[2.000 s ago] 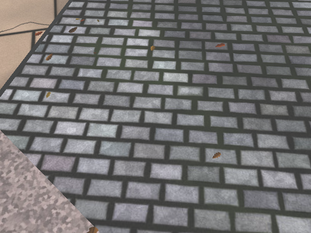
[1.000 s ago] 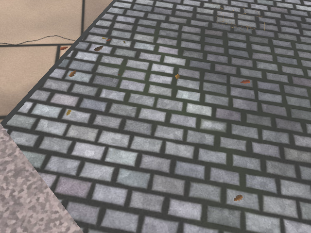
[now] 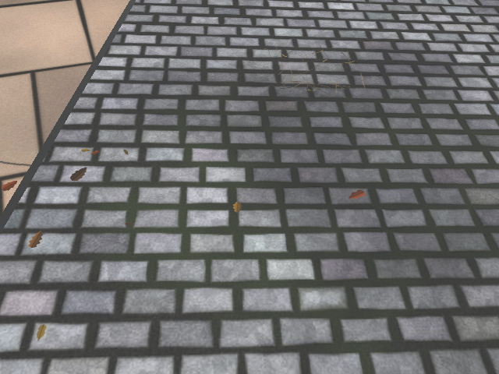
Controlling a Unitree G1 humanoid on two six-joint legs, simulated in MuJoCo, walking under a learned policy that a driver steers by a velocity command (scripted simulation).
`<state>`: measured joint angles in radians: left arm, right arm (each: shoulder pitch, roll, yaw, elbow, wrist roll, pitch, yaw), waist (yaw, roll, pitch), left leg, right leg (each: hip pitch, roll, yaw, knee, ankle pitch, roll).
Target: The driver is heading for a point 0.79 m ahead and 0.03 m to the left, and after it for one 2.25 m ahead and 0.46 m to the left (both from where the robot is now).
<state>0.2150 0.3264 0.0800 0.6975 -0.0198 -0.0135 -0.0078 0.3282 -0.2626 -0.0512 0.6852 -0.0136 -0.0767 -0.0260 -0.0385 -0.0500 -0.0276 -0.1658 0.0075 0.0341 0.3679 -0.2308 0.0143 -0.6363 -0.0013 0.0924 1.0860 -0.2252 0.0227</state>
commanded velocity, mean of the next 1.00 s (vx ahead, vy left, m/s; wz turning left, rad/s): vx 0.48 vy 0.00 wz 0.09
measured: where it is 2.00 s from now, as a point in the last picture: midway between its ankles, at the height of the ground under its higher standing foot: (248, 293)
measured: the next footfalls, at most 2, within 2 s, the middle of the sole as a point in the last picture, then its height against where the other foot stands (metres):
right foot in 0.30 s outside the picture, level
left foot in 0.84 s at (235, 347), level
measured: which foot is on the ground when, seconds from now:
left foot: down 0.00-0.32, up 0.34-0.82, down 0.84-1.00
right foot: up 0.00-0.28, down 0.30-0.82, up 0.84-1.00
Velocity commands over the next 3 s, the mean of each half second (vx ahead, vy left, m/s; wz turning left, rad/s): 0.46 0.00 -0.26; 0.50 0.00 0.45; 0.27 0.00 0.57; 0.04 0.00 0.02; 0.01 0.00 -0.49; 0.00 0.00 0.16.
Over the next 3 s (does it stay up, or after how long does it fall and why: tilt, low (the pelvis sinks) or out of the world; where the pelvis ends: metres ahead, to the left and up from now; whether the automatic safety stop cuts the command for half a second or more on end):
stays up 0.82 -0.03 -0.02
